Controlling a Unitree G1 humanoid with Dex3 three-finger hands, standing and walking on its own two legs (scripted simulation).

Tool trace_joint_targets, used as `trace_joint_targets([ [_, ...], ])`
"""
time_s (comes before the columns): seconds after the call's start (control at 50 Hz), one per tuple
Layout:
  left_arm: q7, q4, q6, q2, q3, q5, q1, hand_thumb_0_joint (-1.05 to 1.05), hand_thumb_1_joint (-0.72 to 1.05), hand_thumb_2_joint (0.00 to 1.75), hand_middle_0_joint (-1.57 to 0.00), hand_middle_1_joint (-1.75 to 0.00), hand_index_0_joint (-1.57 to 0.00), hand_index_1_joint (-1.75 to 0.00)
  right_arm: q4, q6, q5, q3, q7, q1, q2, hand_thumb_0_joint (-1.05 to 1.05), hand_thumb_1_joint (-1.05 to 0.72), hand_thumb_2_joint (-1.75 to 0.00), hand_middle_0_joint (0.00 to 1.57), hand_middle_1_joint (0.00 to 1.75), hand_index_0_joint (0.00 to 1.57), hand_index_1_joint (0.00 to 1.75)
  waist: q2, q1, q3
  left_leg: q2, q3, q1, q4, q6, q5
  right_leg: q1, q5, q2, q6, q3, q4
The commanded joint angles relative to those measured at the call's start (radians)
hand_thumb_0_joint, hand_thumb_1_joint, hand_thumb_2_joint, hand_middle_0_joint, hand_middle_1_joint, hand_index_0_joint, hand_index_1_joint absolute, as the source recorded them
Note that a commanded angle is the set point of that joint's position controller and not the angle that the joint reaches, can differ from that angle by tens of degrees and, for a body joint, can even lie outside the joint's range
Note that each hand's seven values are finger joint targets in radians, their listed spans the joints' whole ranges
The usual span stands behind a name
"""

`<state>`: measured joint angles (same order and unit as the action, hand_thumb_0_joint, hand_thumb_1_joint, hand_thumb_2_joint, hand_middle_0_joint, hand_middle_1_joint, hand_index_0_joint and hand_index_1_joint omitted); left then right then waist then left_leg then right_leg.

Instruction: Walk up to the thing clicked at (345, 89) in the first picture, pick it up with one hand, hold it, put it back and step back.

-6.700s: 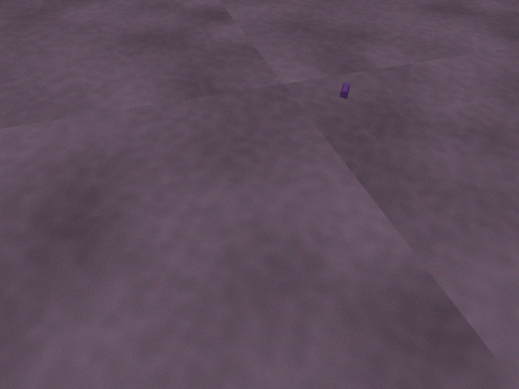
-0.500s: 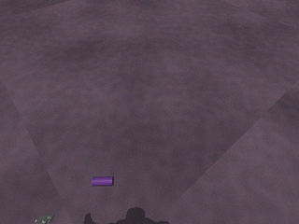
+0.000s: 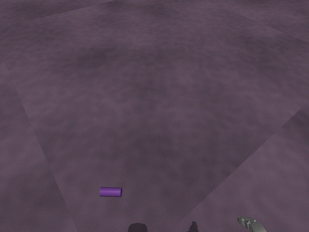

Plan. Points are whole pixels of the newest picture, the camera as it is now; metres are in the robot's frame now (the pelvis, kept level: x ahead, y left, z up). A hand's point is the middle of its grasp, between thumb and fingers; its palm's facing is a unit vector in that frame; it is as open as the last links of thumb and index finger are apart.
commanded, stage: walk up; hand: left
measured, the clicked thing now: (110, 191) +0.46 +0.27 -0.75
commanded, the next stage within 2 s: stand in 0.72 s
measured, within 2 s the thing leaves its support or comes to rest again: neither
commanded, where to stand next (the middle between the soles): +0.09 +0.00 m, yaw +0 degrees
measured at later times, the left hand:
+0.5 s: hand out of the picture +0.09 +0.24 -0.16, palm faces +0.00 -0.95 -0.32, open 7.4 cm
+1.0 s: hand out of the picture +0.08 +0.24 -0.15, palm faces -0.01 -0.94 -0.34, open 7.4 cm
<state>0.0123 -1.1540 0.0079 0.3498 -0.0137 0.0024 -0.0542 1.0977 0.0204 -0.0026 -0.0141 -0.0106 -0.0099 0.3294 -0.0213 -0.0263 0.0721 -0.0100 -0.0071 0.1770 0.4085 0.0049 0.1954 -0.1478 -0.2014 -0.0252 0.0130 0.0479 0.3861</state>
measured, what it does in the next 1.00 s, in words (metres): stands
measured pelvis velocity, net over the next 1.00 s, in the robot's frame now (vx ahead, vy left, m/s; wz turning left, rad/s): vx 0.01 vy -0.01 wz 0.01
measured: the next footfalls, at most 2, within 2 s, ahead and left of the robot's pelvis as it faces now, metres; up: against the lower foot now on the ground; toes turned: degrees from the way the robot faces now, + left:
none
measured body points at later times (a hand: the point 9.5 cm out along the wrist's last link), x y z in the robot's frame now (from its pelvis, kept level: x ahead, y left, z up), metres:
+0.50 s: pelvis +0.00 -0.01 +0.00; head +0.02 +0.00 +0.45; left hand +0.09 +0.29 -0.13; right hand +0.08 -0.31 -0.13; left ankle +0.02 +0.12 -0.74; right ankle +0.01 -0.13 -0.74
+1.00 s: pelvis +0.01 -0.01 +0.00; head +0.03 -0.02 +0.45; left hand +0.09 +0.29 -0.13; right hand +0.10 -0.31 -0.13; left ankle +0.02 +0.12 -0.74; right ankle +0.01 -0.13 -0.74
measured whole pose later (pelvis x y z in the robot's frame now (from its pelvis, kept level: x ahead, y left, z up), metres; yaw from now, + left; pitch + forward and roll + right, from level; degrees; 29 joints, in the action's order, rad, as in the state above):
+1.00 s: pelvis +0.01 -0.01 +0.00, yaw +1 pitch -1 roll +0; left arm 0.01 -1.15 0.01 0.34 -0.01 0.01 -0.08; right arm 1.13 0.01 -0.02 0.00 -0.01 -0.08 0.34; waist -0.01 0.00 0.06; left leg -0.02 -0.02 0.13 0.31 0.03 0.15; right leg -0.12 -0.18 -0.02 0.00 0.06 0.32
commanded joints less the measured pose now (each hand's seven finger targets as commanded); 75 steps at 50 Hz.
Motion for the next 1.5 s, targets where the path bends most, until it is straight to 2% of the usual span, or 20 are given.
trace_joint_targets([
  [0.0,-0.011,0.053,0.026,0.201,-0.039,-0.001,0.070,0.00,0.90,0.90,-0.20,-0.30,-0.20,-0.30,-0.031,0.016,0.003,0.049,0.014,0.026,0.229,0.00,-0.90,-0.90,0.20,0.30,0.20,0.30,0.038,0.024,-0.125,-0.111,-0.101,-0.038,-0.093,-0.024,-0.129,0.041,0.085,-0.108,-0.021,-0.105,-0.091],
  [0.06,-0.011,0.045,0.024,0.200,-0.041,0.002,0.056,0.00,0.90,0.90,-0.20,-0.30,-0.20,-0.30,-0.029,0.014,0.001,0.052,0.013,0.036,0.227,0.00,-0.90,-0.90,0.20,0.30,0.20,0.30,0.030,0.020,-0.099,-0.110,-0.106,-0.034,-0.113,-0.021,-0.084,0.015,0.031,-0.102,-0.019,-0.101,-0.110],
  [0.16,-0.010,0.047,0.023,0.209,-0.048,0.008,0.051,0.00,0.90,0.90,-0.20,-0.30,-0.20,-0.30,-0.026,0.013,-0.004,0.054,0.011,0.028,0.224,0.00,-0.90,-0.90,0.20,0.30,0.20,0.30,0.023,0.021,-0.101,-0.101,-0.109,-0.007,-0.126,-0.019,-0.031,0.033,0.019,-0.104,-0.021,-0.102,-0.107],
  [0.32,-0.013,0.055,0.024,0.211,-0.055,0.007,0.049,0.00,0.90,0.90,-0.20,-0.30,-0.20,-0.30,-0.019,0.017,-0.002,0.055,0.014,-0.007,0.226,0.00,-0.90,-0.90,0.20,0.30,0.20,0.30,-0.001,0.024,-0.161,-0.106,-0.098,-0.021,-0.099,-0.018,-0.169,0.104,0.122,-0.114,-0.027,-0.090,-0.082],
  [0.4,-0.014,0.056,0.019,0.207,-0.055,0.004,0.050,0.00,0.90,0.90,-0.20,-0.30,-0.20,-0.30,-0.016,0.014,-0.003,0.053,0.016,-0.013,0.225,0.00,-0.90,-0.90,0.20,0.30,0.20,0.30,-0.011,0.023,-0.118,-0.105,-0.110,0.013,-0.114,-0.017,-0.144,0.086,0.093,-0.108,-0.027,-0.088,-0.084],
  [0.54,-0.015,0.058,0.019,0.203,-0.058,0.006,0.059,0.00,0.90,0.90,-0.20,-0.30,-0.20,-0.30,-0.017,0.011,-0.003,0.054,0.016,-0.032,0.223,0.00,-0.90,-0.90,0.20,0.30,0.20,0.30,0.011,0.030,-0.120,-0.101,-0.106,-0.003,-0.097,-0.017,-0.164,0.081,0.094,-0.109,-0.028,-0.088,-0.098],
  [0.66,-0.014,0.064,0.019,0.197,-0.058,0.007,0.059,0.00,0.90,0.90,-0.20,-0.30,-0.20,-0.30,-0.018,0.010,-0.004,0.054,0.017,-0.034,0.228,0.00,-0.90,-0.90,0.20,0.30,0.20,0.30,0.008,0.030,-0.112,-0.101,-0.112,0.013,-0.107,-0.019,-0.132,0.090,0.078,-0.109,-0.029,-0.089,-0.105],
  [0.72,-0.013,0.060,0.017,0.191,-0.045,0.006,0.039,0.00,0.90,0.90,-0.20,-0.30,-0.20,-0.30,-0.023,0.013,-0.015,0.050,0.019,-0.028,0.224,0.00,-0.90,-0.90,0.20,0.30,0.20,0.30,0.001,0.026,-0.099,-0.114,-0.120,-0.013,-0.147,-0.007,-0.118,0.059,0.047,-0.111,-0.032,-0.094,-0.114],
  [0.8,-0.014,0.066,0.020,0.194,-0.039,0.007,0.037,0.00,0.90,0.90,-0.20,-0.30,-0.20,-0.30,-0.023,0.016,-0.013,0.052,0.018,-0.021,0.226,0.00,-0.90,-0.90,0.20,0.30,0.20,0.30,0.007,0.027,-0.112,-0.119,-0.115,-0.039,-0.139,-0.008,-0.151,0.060,0.070,-0.116,-0.032,-0.095,-0.115],
  [0.92,-0.017,0.068,0.027,0.200,-0.034,0.004,0.025,0.00,0.90,0.90,-0.20,-0.30,-0.20,-0.30,-0.020,0.016,-0.010,0.052,0.017,-0.026,0.226,0.00,-0.90,-0.90,0.20,0.30,0.20,0.30,0.013,0.032,-0.140,-0.121,-0.102,-0.074,-0.130,-0.011,-0.203,0.073,0.160,-0.121,-0.029,-0.097,-0.110],
  [1.1,-0.019,0.065,0.027,0.206,-0.028,0.005,0.006,0.00,0.90,0.90,-0.20,-0.30,-0.20,-0.30,-0.015,0.010,-0.008,0.047,0.015,-0.025,0.218,0.00,-0.90,-0.90,0.20,0.30,0.20,0.30,0.028,0.031,-0.111,-0.116,-0.096,-0.067,-0.134,-0.004,-0.154,0.049,0.122,-0.118,-0.027,-0.102,-0.125],
  [1.16,-0.019,0.069,0.028,0.206,-0.029,0.004,-0.002,0.00,0.90,0.90,-0.20,-0.30,-0.20,-0.30,-0.013,0.012,-0.009,0.050,0.016,-0.030,0.231,0.00,-0.90,-0.90,0.20,0.30,0.20,0.30,0.003,0.029,-0.138,-0.123,-0.089,-0.084,-0.126,-0.006,-0.199,0.069,0.178,-0.121,-0.032,-0.103,-0.114],
  [1.22,-0.022,0.066,0.030,0.211,-0.029,0.005,-0.013,0.00,0.90,0.90,-0.20,-0.30,-0.20,-0.30,-0.015,0.011,-0.009,0.048,0.017,-0.030,0.220,0.00,-0.90,-0.90,0.20,0.30,0.20,0.30,0.026,0.029,-0.139,-0.123,-0.085,-0.087,-0.122,-0.006,-0.224,0.079,0.230,-0.120,-0.028,-0.097,-0.108],
  [1.32,-0.021,0.066,0.027,0.206,-0.028,0.004,-0.003,0.00,0.90,0.90,-0.20,-0.30,-0.20,-0.30,-0.012,0.008,-0.007,0.045,0.017,-0.031,0.225,0.00,-0.90,-0.90,0.20,0.30,0.20,0.30,0.014,0.029,-0.112,-0.119,-0.087,-0.065,-0.132,-0.002,-0.167,0.069,0.160,-0.117,-0.029,-0.103,-0.124],
  [1.48,-0.022,0.072,0.028,0.214,-0.031,0.003,-0.007,0.00,0.90,0.90,-0.20,-0.30,-0.20,-0.30,-0.014,0.009,-0.008,0.044,0.019,-0.047,0.225,0.00,-0.90,-0.90,0.20,0.30,0.20,0.30,0.022,0.029,-0.121,-0.122,-0.083,-0.075,-0.131,-0.002,-0.195,0.080,0.209,-0.117,-0.032,-0.104,-0.119],
])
